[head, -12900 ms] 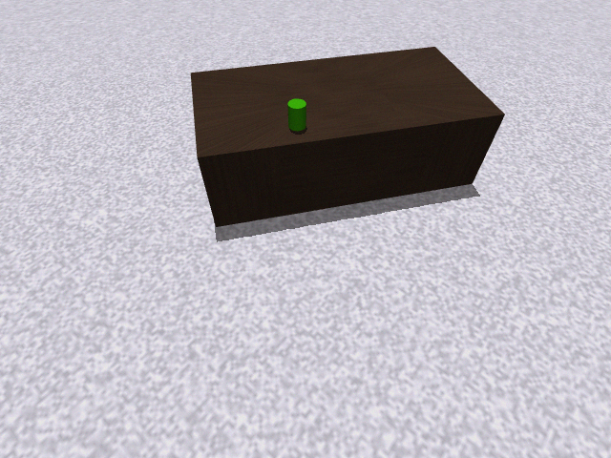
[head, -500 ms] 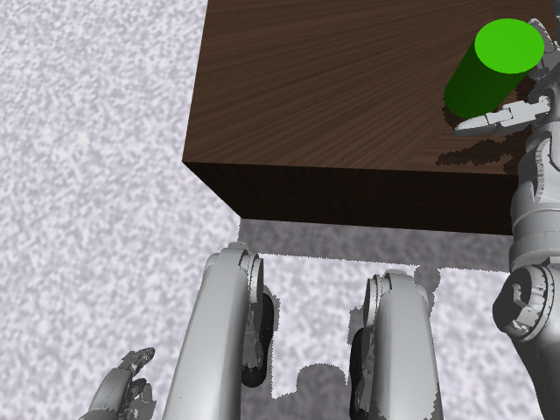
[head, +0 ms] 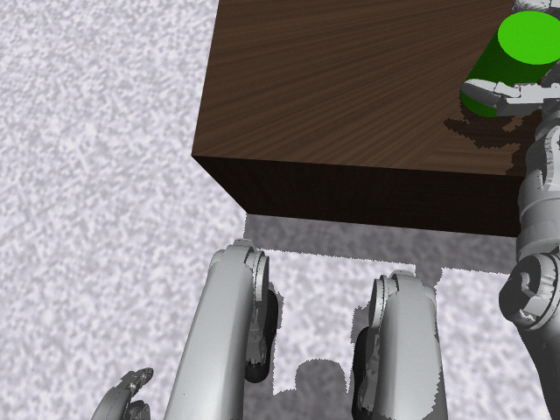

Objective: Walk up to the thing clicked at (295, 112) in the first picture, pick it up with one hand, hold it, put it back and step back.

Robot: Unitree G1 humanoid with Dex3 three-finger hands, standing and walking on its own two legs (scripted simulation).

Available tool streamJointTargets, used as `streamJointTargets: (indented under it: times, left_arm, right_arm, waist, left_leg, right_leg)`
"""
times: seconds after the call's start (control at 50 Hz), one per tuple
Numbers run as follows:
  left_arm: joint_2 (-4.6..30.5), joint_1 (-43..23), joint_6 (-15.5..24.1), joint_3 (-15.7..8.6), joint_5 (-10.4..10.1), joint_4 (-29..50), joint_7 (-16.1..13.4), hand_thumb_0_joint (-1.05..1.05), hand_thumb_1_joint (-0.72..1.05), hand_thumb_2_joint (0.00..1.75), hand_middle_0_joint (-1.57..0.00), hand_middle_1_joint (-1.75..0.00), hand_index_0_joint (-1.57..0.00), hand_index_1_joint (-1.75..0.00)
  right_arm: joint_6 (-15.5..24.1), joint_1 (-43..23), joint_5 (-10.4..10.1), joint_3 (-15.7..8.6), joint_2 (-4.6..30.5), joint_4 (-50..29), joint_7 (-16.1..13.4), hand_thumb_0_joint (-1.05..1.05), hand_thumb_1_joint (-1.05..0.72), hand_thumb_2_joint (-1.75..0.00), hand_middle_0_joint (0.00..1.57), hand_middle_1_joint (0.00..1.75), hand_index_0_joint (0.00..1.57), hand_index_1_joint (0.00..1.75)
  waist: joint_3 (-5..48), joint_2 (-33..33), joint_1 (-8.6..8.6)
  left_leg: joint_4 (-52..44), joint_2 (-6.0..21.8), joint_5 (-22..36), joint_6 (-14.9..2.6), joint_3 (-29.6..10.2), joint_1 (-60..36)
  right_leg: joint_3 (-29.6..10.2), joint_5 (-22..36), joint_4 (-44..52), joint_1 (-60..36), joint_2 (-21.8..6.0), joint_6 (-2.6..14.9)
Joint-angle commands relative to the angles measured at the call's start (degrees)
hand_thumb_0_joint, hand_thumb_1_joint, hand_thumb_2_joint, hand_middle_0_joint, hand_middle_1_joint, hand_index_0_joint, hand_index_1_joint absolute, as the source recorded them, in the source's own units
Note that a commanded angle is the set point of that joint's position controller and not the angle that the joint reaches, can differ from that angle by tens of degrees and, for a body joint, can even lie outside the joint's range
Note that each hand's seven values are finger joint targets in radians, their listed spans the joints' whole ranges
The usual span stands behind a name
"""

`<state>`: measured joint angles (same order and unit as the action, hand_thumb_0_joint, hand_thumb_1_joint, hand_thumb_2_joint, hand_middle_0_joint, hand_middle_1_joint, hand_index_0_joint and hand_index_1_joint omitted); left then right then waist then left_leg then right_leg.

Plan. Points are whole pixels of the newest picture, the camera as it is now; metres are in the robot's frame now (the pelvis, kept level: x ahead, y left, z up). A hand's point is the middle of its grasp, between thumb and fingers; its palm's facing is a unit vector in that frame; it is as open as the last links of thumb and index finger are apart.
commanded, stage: close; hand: right
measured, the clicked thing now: (508, 69) +0.56 -0.19 +0.00
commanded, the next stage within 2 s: settle in 0.08 s
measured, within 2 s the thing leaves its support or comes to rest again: leaves its support in 0.44 s
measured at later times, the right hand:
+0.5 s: hand (529, 60) +0.55 -0.20 +0.03, palm faces +0.14 +0.99 -0.05, open 10.2 cm
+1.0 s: hand out of the picture +0.56 -0.20 +0.09, palm faces +0.13 +0.99 -0.03, open 10.3 cm
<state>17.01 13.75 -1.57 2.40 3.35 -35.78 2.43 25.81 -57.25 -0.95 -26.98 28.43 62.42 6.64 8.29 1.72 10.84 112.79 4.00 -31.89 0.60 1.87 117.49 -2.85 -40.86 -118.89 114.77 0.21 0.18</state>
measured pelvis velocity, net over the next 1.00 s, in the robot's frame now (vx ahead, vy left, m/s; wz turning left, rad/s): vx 0.02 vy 0.00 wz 0.01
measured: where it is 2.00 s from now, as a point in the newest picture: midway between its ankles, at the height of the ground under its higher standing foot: (311, 372)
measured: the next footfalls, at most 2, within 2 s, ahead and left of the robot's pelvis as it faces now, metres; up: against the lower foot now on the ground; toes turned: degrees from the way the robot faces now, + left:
none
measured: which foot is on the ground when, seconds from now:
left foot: down 0.00-1.00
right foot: down 0.00-1.00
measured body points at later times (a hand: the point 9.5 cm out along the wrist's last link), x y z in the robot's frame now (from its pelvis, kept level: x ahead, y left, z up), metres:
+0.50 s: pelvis +0.01 +0.00 +0.02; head +0.23 -0.02 +0.41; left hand +0.07 +0.28 -0.11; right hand +0.54 -0.25 +0.03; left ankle +0.12 +0.13 -0.40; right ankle +0.07 -0.12 -0.40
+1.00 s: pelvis +0.02 +0.00 +0.08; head +0.23 -0.02 +0.47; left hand +0.07 +0.28 -0.04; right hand +0.55 -0.25 +0.10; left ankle +0.12 +0.13 -0.40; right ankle +0.07 -0.12 -0.40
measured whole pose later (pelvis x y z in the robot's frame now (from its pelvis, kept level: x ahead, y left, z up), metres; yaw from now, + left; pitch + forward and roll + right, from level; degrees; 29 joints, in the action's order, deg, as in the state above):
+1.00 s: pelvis +0.02 +0.00 +0.08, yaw +0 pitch +36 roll +3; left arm 16.7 14.8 -1.3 0.6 2.4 -35.4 1.1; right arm 22.4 -53.5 -2.0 -25.0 26.7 57.5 5.8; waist 8.7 1.6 9.9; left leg 99.2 3.0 -31.6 0.8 2.1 103.3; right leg -2.3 -40.1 -104.8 100.6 -0.8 0.2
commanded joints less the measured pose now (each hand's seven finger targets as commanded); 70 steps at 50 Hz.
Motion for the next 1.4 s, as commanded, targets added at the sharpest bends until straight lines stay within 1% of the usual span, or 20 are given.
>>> streamJointTargets:
  times: [0.0, 0.06, 0.28, 0.36, 0.4, 0.42, 0.44, 0.48, 0.5, 0.58, 0.62, 0.74, 0.98, 1.12, 1.14, 1.2, 1.24, 1.26, 1.34, 1.38]
  left_arm:
    - [11.7, 11.3, 0.6, -4.6, 0.5, 1.7, -1.1, 0.00, 0.93, 0.87, -0.19, -0.29, -0.20, -0.28]
    - [11.5, 10.7, 0.5, -4.7, 0.4, 1.8, -1.1, 0.00, 0.93, 0.87, -0.19, -0.29, -0.20, -0.28]
    - [12.0, 10.5, 0.1, -5.3, 0.2, 2.3, -1.3, 0.00, 0.91, 0.89, -0.20, -0.30, -0.21, -0.29]
    - [11.9, 10.4, 0.6, -5.4, 0.0, 1.7, -1.7, 0.00, 0.91, 0.89, -0.20, -0.30, -0.20, -0.29]
    - [12.4, 10.3, 0.9, -5.9, -0.1, 1.6, -1.9, 0.00, 0.91, 0.89, -0.20, -0.30, -0.20, -0.30]
    - [12.7, 11.4, 0.8, -6.1, -0.2, 1.7, -2.1, 0.00, 0.91, 0.89, -0.20, -0.30, -0.20, -0.30]
    - [13.0, 11.3, 0.8, -6.3, -0.2, 1.3, -2.4, 0.00, 0.91, 0.89, -0.20, -0.30, -0.20, -0.30]
    - [12.2, 11.7, 1.0, -6.2, -0.4, 1.1, -2.6, 0.00, 0.91, 0.89, -0.20, -0.30, -0.20, -0.29]
    - [12.2, 11.6, 1.1, -6.2, -0.5, 0.6, -2.7, 0.00, 0.91, 0.89, -0.19, -0.30, -0.20, -0.29]
    - [11.6, 11.7, 1.0, -6.3, -0.9, 0.8, -3.0, 0.00, 0.91, 0.89, -0.20, -0.30, -0.20, -0.29]
    - [11.3, 11.3, 1.1, -6.2, -0.9, 0.4, -3.0, 0.00, 0.91, 0.89, -0.20, -0.30, -0.20, -0.29]
    - [10.9, 11.2, 1.0, -6.1, -0.7, 0.9, -2.7, 0.00, 0.90, 0.89, -0.20, -0.30, -0.20, -0.29]
    - [11.3, 12.0, 1.4, -6.7, -0.6, 2.2, -2.7, 0.00, 0.91, 0.89, -0.19, -0.29, -0.20, -0.29]
    - [10.7, 12.1, 1.7, -6.3, -0.6, 0.9, -3.2, 0.00, 0.91, 0.89, -0.19, -0.29, -0.20, -0.29]
    - [10.6, 12.4, 1.7, -6.3, -0.6, 1.0, -3.2, 0.00, 0.91, 0.89, -0.19, -0.29, -0.20, -0.29]
    - [10.4, 12.1, 1.7, -6.1, -0.6, 0.5, -3.1, 0.00, 0.91, 0.88, -0.19, -0.29, -0.20, -0.29]
    - [10.3, 11.8, 1.8, -6.1, -0.5, 0.8, -2.9, 0.00, 0.91, 0.88, -0.19, -0.29, -0.20, -0.29]
    - [10.2, 11.4, 1.7, -6.2, -0.5, 1.2, -2.8, 0.00, 0.90, 0.89, -0.19, -0.29, -0.20, -0.29]
    - [10.0, 11.4, 1.8, -6.2, -0.4, 1.4, -2.7, 0.00, 0.90, 0.88, -0.19, -0.29, -0.20, -0.29]
    - [9.4, 11.1, 1.8, -5.8, -0.6, 2.0, -2.6, 0.00, 0.91, 0.88, -0.19, -0.29, -0.20, -0.29]
  right_arm:
    - [4.6, -22.8, -0.2, -1.6, 15.9, -14.4, 0.1, 0.00, -0.17, -0.81, 1.19, 1.02, 1.18, 1.03]
    - [4.4, -22.3, -0.7, 0.0, 12.0, -13.8, 0.3, 0.00, -0.24, -0.91, 1.26, 1.13, 1.26, 1.13]
    - [4.1, -23.4, -1.0, -1.4, 14.9, -18.8, -0.2, 0.00, -0.31, -1.27, 1.35, 1.41, 1.39, 1.41]
    - [3.7, -24.0, -2.0, -0.3, 12.9, -20.5, -0.4, 0.00, -0.29, -1.33, 1.36, 1.46, 1.41, 1.46]
    - [3.3, -24.4, -2.3, 0.7, 12.2, -21.6, -0.2, 0.00, -0.26, -1.31, 1.37, 1.46, 1.42, 1.46]
    - [3.6, -26.8, -2.0, -1.5, 16.7, -26.0, -0.7, 0.00, -0.25, -1.32, 1.37, 1.46, 1.41, 1.46]
    - [3.1, -25.9, -1.9, 0.3, 15.1, -24.6, -0.6, 0.00, -0.24, -1.31, 1.38, 1.47, 1.42, 1.47]
    - [2.5, -25.1, -2.4, 0.3, 14.1, -24.8, -0.9, 0.00, -0.23, -1.31, 1.38, 1.47, 1.42, 1.47]
    - [1.8, -24.1, -2.7, 1.7, 10.8, -21.8, -0.7, 0.00, -0.21, -1.31, 1.38, 1.47, 1.43, 1.47]
    - [1.1, -25.8, -2.3, -0.3, 15.4, -24.2, -1.7, 0.00, -0.25, -1.30, 1.39, 1.46, 1.44, 1.46]
    - [0.3, -23.3, -2.2, 1.5, 11.2, -18.5, -1.7, 0.00, -0.24, -1.30, 1.39, 1.46, 1.43, 1.46]
    - [0.0, -20.0, -1.6, 1.5, 10.4, -14.3, -1.3, 0.00, -0.22, -1.34, 1.38, 1.48, 1.43, 1.49]
    - [2.4, -25.1, -2.8, 0.6, 13.3, -24.0, -1.1, 0.00, -0.19, -1.38, 1.36, 1.52, 1.41, 1.52]
    - [2.4, -21.7, -2.4, 1.6, 11.5, -19.1, -2.1, 0.00, -0.21, -1.39, 1.34, 1.52, 1.40, 1.52]
    - [2.6, -22.4, -2.5, 0.0, 13.4, -20.8, -2.4, 0.00, -0.22, -1.39, 1.34, 1.52, 1.40, 1.52]
    - [2.1, -19.4, -2.3, 2.2, 9.6, -15.2, -1.9, 0.00, -0.22, -1.39, 1.35, 1.52, 1.40, 1.52]
    - [2.3, -19.3, -2.2, 1.3, 10.7, -14.8, -1.8, 0.00, -0.21, -1.41, 1.34, 1.53, 1.40, 1.53]
    - [2.8, -20.9, -2.1, -0.7, 13.9, -18.3, -2.1, 0.00, -0.21, -1.42, 1.34, 1.54, 1.40, 1.54]
    - [2.8, -18.9, -2.7, 1.2, 9.5, -15.5, -1.5, 0.00, -0.22, -1.44, 1.32, 1.55, 1.38, 1.55]
    - [3.2, -20.8, -2.4, 0.4, 12.1, -18.9, -1.7, 0.00, -0.23, -1.44, 1.32, 1.55, 1.38, 1.55]
  waist:
    - [40.3, 7.4, 0.19]
    - [39.9, 8.7, 0.99]
    - [42.0, 9.9, 0.30]
    - [43.1, 9.9, 0.65]
    - [44.0, 10.2, 0.69]
    - [47.4, 10.8, -0.04]
    - [47.9, 11.2, 0.34]
    - [48.2, 9.1, 0.39]
    - [46.5, 7.6, 1.52]
    - [45.7, 8.6, -0.12]
    - [41.0, 7.4, 0.55]
    - [35.9, 7.9, 0.31]
    - [43.6, 10.4, -0.52]
    - [41.4, 8.2, 0.15]
    - [41.9, 8.1, -0.42]
    - [37.9, 7.4, 0.58]
    - [37.8, 6.7, 0.06]
    - [38.9, 7.0, -0.94]
    - [38.0, 6.6, 0.01]
    - [39.3, 7.1, -0.95]
  left_leg:
    - [-10.9, -1.4, 7.2, -2.43, -0.3, -30.0]
    - [-10.8, -1.5, 7.2, -2.71, 0.4, -28.5]
    - [-11.2, -1.4, 7.4, -2.85, 0.7, -28.6]
    - [-12.5, -1.4, 8.0, -2.75, 0.6, -30.0]
    - [-13.1, -1.4, 8.0, -2.79, 0.4, -30.5]
    - [-13.3, -1.4, 9.7, -2.82, 0.4, -32.4]
    - [-14.2, -1.4, 10.1, -2.74, 0.2, -33.8]
    - [-15.4, -1.4, 11.9, -2.53, -0.2, -37.4]
    - [-16.0, -1.4, 12.1, -2.50, 0.0, -36.7]
    - [-18.3, -1.6, 12.6, -2.57, -0.6, -38.8]
    - [-19.0, -1.8, 10.6, -2.71, -0.1, -36.5]
    - [-20.5, -2.1, 10.5, -3.08, 0.4, -34.5]
    - [-23.9, -2.4, 13.4, -3.13, -0.2, -42.0]
    - [-26.0, -2.6, 14.2, -2.93, -0.3, -44.5]
    - [-26.3, -2.6, 14.8, -3.00, -0.3, -45.2]
    - [-26.7, -2.6, 15.3, -3.01, -0.1, -44.2]
    - [-27.2, -2.7, 14.3, -2.99, -0.2, -45.3]
    - [-27.3, -2.7, 14.3, -3.00, -0.4, -46.4]
    - [-27.9, -2.8, 14.3, -3.00, -0.2, -45.9]
    - [-28.7, -2.8, 13.9, -2.99, -0.2, -47.3]
  right_leg:
    - [1.9, 10.1, 15.1, -18.5, 0.8, 1.70]
    - [1.2, 10.5, 16.5, -21.0, 0.6, 1.32]
    - [0.2, 11.1, 18.0, -24.5, 0.5, 0.99]
    - [0.3, 11.5, 18.8, -26.8, 0.5, 1.09]
    - [0.3, 11.8, 19.1, -27.8, 0.5, 1.06]
    - [0.3, 14.1, 19.5, -30.0, 0.4, 0.95]
    - [0.7, 14.4, 19.5, -31.1, 0.5, 1.01]
    - [1.0, 15.6, 19.7, -30.5, 0.4, 1.19]
    - [0.8, 15.8, 20.1, -30.5, 0.4, 1.16]
    - [1.2, 16.1, 22.2, -31.6, 0.3, 1.26]
    - [0.6, 14.8, 23.7, -30.8, 0.3, 1.03]
    - [-0.3, 15.7, 26.3, -33.2, -0.2, 0.88]
    - [-0.2, 19.1, 29.2, -39.6, -0.4, 0.74]
    - [0.4, 19.0, 30.1, -39.9, -0.3, 0.96]
    - [0.3, 19.5, 30.7, -39.8, -0.3, 0.92]
    - [0.2, 20.4, 30.9, -39.8, -0.4, 0.92]
    - [0.2, 18.8, 31.7, -38.3, -0.3, 0.98]
    - [0.3, 18.6, 31.9, -38.1, -0.3, 1.15]
    - [0.2, 18.6, 32.4, -39.3, -0.4, 1.13]
    - [0.2, 18.2, 33.4, -40.2, -0.4, 1.16]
